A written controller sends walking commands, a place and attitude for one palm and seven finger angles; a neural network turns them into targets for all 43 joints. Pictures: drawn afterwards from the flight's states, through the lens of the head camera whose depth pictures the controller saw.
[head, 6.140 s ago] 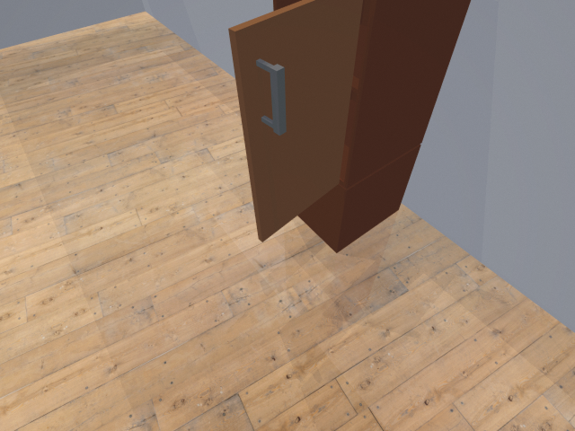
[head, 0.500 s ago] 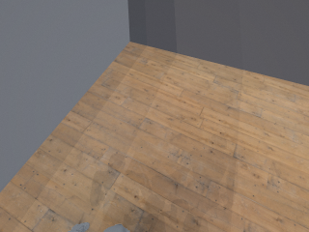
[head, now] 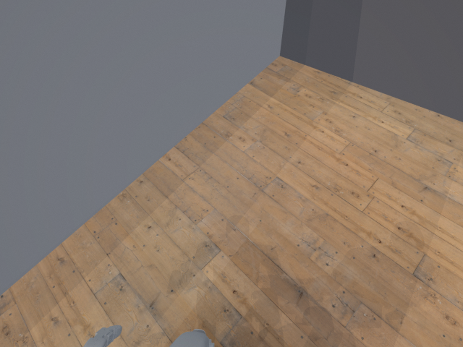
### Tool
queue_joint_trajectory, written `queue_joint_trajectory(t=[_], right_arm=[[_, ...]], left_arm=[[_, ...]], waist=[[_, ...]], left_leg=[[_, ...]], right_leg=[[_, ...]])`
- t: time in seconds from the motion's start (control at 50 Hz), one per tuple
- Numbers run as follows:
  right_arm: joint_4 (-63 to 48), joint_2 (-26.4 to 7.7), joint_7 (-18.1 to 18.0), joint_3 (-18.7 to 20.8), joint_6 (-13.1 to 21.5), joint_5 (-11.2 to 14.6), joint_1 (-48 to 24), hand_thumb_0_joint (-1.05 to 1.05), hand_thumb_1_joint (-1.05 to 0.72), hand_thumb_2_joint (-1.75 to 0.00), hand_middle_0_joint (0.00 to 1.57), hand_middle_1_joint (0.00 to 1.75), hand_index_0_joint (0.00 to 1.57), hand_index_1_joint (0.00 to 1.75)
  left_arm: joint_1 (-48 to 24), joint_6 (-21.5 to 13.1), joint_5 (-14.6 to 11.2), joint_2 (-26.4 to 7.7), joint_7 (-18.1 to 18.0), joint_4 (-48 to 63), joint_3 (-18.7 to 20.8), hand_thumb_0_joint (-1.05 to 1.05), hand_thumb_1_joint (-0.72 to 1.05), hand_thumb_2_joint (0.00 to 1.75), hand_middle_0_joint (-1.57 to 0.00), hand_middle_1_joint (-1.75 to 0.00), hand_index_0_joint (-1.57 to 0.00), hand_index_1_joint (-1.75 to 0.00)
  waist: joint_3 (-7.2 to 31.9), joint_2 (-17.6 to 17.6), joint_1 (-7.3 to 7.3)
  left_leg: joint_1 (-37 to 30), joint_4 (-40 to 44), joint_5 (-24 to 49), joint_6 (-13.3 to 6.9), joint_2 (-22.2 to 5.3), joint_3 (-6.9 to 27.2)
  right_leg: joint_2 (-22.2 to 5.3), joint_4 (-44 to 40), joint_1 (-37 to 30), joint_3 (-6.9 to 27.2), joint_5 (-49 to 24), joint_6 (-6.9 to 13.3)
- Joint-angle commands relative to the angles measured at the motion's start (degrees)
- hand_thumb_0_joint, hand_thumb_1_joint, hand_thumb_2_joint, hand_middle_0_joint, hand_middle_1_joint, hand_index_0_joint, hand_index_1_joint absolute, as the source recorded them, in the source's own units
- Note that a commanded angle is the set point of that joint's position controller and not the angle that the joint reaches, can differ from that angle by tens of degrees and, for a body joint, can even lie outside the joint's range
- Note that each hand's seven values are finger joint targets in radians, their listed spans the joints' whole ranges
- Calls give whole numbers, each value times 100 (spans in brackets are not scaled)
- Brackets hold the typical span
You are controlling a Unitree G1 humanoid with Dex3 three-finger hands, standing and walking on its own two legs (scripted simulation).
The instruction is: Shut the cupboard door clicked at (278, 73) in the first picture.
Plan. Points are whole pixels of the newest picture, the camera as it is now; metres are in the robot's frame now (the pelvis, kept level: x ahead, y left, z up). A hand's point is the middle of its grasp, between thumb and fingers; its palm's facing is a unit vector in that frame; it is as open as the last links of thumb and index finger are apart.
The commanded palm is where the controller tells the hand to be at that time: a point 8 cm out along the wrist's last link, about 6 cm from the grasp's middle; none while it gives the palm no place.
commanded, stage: walk to a spot facing it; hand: left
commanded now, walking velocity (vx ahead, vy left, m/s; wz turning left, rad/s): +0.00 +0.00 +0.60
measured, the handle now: out of the picture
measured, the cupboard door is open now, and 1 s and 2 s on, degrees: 97 97 97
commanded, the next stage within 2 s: none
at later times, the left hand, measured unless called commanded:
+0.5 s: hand out of the picture +0.02 +0.23 -0.16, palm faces +0.34 -0.90 -0.27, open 7.4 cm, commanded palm none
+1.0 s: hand out of the picture -0.05 +0.16 -0.18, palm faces +0.63 -0.75 -0.19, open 7.4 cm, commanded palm none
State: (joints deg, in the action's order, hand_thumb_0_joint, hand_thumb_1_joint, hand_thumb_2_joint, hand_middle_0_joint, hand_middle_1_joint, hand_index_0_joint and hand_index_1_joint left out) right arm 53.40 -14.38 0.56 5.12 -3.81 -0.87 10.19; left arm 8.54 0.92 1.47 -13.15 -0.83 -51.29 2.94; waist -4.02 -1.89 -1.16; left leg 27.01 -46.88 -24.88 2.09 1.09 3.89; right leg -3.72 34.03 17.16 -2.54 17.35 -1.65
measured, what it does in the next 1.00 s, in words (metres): steps on the spot, turning left: left foot, then right foot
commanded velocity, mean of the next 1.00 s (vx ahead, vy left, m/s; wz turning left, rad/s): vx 0.00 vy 0.00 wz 0.60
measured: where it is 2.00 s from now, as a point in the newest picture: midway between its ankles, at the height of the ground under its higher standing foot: outside the picture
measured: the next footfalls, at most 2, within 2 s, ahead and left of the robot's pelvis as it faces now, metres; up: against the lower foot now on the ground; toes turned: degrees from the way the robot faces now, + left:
left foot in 0.28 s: +0.03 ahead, +0.12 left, +0.00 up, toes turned +18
right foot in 0.62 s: +0.12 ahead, -0.14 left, +0.00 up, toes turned +22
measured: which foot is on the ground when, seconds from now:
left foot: up 0.00-0.26, down 0.28-0.62, up 0.64-0.96, down 0.98-1.00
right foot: down 0.00-0.28, up 0.30-0.60, down 0.62-0.98, up 1.00-1.00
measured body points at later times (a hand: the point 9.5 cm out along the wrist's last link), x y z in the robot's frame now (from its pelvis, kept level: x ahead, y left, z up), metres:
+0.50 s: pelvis +0.01 -0.01 +0.01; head +0.06 +0.02 +0.45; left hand +0.00 +0.28 -0.14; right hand +0.20 -0.22 -0.13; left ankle -0.01 +0.11 -0.73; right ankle +0.05 -0.15 -0.67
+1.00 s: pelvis +0.03 -0.02 -0.01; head +0.06 +0.03 +0.44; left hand -0.08 +0.20 -0.16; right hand +0.28 -0.16 -0.13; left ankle -0.03 +0.06 -0.73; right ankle +0.08 -0.15 -0.72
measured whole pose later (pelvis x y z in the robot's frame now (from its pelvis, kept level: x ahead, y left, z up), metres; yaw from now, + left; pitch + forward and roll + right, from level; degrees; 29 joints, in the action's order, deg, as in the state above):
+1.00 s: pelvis +0.03 -0.02 -0.01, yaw +39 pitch +1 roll +0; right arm 51.6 -13.6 1.8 3.9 -2.8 -0.8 6.4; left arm 13.0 1.1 1.1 -12.3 -0.2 -51.7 2.6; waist -6.5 3.1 -0.3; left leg 18.4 -35.1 -16.1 0.5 -0.3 -5.2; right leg -10.4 41.0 16.1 -13.1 24.6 -3.7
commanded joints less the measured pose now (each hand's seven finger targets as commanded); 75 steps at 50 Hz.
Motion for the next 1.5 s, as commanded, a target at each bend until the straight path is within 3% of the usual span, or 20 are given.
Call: queue_joint_trajectory(t=[0.0, 0.14, 0.22, 0.26, 0.28, 0.56, 0.6, 0.64, 0.72, 0.84, 0.92, 0.94, 0.96, 0.98, 1.1, 1.34, 1.36, 1.4, 1.44, 1.48], right_arm=[[-496, -474, 94, 130, 23, -31, -319, 0, -90, -90, 20, 30, 20, 30], [-663, -198, 154, -82, 152, 44, -838, 0, -90, -90, 20, 30, 20, 30], [-559, -510, 113, -24, 217, 8, -158, 0, -90, -90, 20, 30, 20, 30], [-422, -1638, 18, 277, 274, -40, 727, 0, -90, -90, 20, 30, 20, 30], [-284, -1699, -30, 271, 228, -21, 974, 0, -90, -90, 20, 30, 20, 30], [-686, -1051, -79, 174, 177, -20, -507, 0, -90, -90, 20, 30, 20, 30], [-886, -413, -18, 78, 181, 46, -527, 0, -90, -90, 20, 30, 20, 30], [-789, -591, 55, 144, 101, -6, -290, 0, -90, -90, 20, 30, 20, 30], [-542, -382, 137, 72, 5, -8, -326, 0, -90, -90, 20, 30, 20, 30], [-630, -159, 155, -77, 124, 45, -772, 0, -90, -90, 20, 30, 20, 30], [-513, -397, 121, -35, 188, 19, -170, 0, -90, -90, 20, 30, 20, 30], [-440, -774, 104, 69, 238, -9, 215, 0, -90, -90, 20, 30, 20, 30], [-381, -1461, 39, 251, 269, -52, 695, 0, -90, -90, 20, 30, 20, 30], [-214, -1610, -36, 266, 224, -28, 1018, 0, -90, -90, 20, 30, 20, 30], [-438, -992, -186, 66, 337, -38, 117, 0, -90, -90, 20, 30, 20, 30], [-449, -1055, -108, 181, 211, -39, -122, 0, -90, -90, 20, 30, 20, 30], [-499, -962, -100, 173, 205, -4, -246, 0, -90, -90, 20, 30, 20, 30], [-696, -397, -50, 95, 217, 60, -201, 0, -90, -90, 20, 30, 20, 30], [-557, -568, 18, 149, 111, -21, -10, 0, -90, -90, 20, 30, 20, 30], [-360, -495, 64, 125, 32, -19, -54, 0, -90, -90, 20, 30, 20, 30]], left_arm=[[-14, -110, -12, -996, -104, 416, 204, 0, 90, 90, -20, -30, -20, -30], [856, -173, 28, -1142, -94, 155, 252, 0, 90, 90, -20, -30, -20, -30], [626, -152, -66, -1231, -24, 206, 306, 0, 90, 90, -20, -30, -20, -30], [266, -100, -125, -558, 27, 590, 136, 0, 90, 90, -20, -30, -20, -30], [-37, 0, -71, -680, -19, 698, 145, 0, 90, 90, -20, -30, -20, -30], [707, -29, -89, -647, 5, 332, 239, 0, 90, 90, -20, -30, -20, -30], [924, -127, 50, -1559, -82, 354, 411, 0, 90, 90, -20, -30, -20, -30], [388, -115, -5, -1264, -131, 524, 306, 0, 90, 90, -20, -30, -20, -30], [101, -141, -34, -796, -93, 573, 158, 0, 90, 90, -20, -30, -20, -30], [815, -171, 19, -1083, -101, 271, 278, 0, 90, 90, -20, -30, -20, -30], [570, -132, -53, -1150, -34, 276, 330, 0, 90, 90, -20, -30, -20, -30], [496, -111, -78, -974, -7, 357, 302, 0, 90, 90, -20, -30, -20, -30], [313, -72, -129, -527, 31, 607, 188, 0, 90, 90, -20, -30, -20, -30], [-106, 5, -72, -583, -11, 745, 155, 0, 90, 90, -20, -30, -20, -30], [34, 84, -53, -534, 41, 345, 199, 0, 90, 90, -20, -30, -20, -30], [203, -2, -112, -581, -12, 436, 184, 0, 90, 90, -20, -30, -20, -30], [464, -49, -118, -676, -38, 383, 231, 0, 90, 90, -20, -30, -20, -30], [710, -138, 16, -1498, -117, 358, 389, 0, 90, 90, -20, -30, -20, -30], [214, -121, -47, -1111, -154, 511, 248, 0, 90, 90, -20, -30, -20, -30], [-69, -132, -70, -817, -130, 546, 162, 0, 90, 90, -20, -30, -20, -30]], waist=[[219, 1567, 17], [698, 1305, 439], [978, 1060, -4], [1419, -1547, -535], [1456, -1042, -564], [813, -493, 351], [695, 2226, 547], [505, 1279, 217], [320, 1564, 35], [737, 1349, 439], [808, 1134, 40], [1112, 223, -173], [1251, -1594, -468], [1332, -1242, -580], [779, -505, -29], [734, -754, 173], [808, -552, 333], [818, 2041, 480], [512, 1056, 155], [364, 1497, -16]], left_leg=[[787, -2447, -160, 144, -337, -314], [106, 345, -151, 193, -167, -1079], [-1569, 2029, 1409, -20, -72, -1129], [-3250, 2355, 5207, -1340, -2525, 2004], [-3093, 2235, 5352, -1687, -2683, 1799], [-464, 1995, 2006, -721, -945, 1213], [1009, -494, -873, 75, 393, -304], [627, -2093, -654, -12, -106, 26], [615, -2052, 94, 222, -290, -455], [16, 308, -144, 191, -199, -1009], [-1379, 1845, 1099, -2, -112, -1067], [-2371, 2260, 2220, -248, -705, -305], [-3130, 2478, 4388, -1152, -2353, 1918], [-3019, 2380, 5049, -1631, -2635, 1962], [-2134, 2573, 3859, -1078, -1512, 953], [-1075, 2228, 3028, -899, -1069, 1552], [-631, 1969, 2554, -693, -863, 1469], [895, -358, -896, 83, 435, -150], [596, -2031, -594, 37, -31, 110], [737, -2413, -70, 189, -225, -169]], right_leg=[[-1670, -1733, -269, 1017, -1031, 794], [-1650, -685, -1785, -50, -4148, 691], [-1520, 368, -951, -577, -3690, 207], [-368, 2737, 1649, -689, 1959, -475], [-385, 3344, 1781, 79, 2087, -347], [210, -621, -1037, 5, -292, -193], [-2285, -2073, -1664, 2536, -484, 709], [-2315, -1984, -527, 1794, -383, 1069], [-1411, -1564, -739, 231, -2076, 683], [-1690, -816, -1815, -118, -3789, 756], [-1597, -16, -941, -574, -3110, 319], [-1321, 943, -112, -795, -2115, 4], [-451, 2328, 1567, -848, 1701, -450], [-352, 3092, 1780, -69, 2160, -343], [-254, 3089, 1591, 292, 572, -353], [317, -76, -472, 91, 54, -213], [169, -892, -1181, 157, -473, -185], [-2308, -1920, -1999, 2448, -1161, 778], [-2230, -1884, -847, 1664, -1150, 1099], [-1520, -1544, -963, 701, -2281, 816]])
